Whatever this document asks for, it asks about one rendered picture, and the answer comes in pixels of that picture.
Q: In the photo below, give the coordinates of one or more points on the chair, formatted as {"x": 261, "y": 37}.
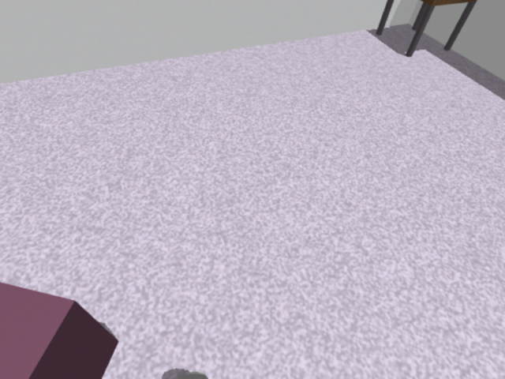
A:
{"x": 423, "y": 17}

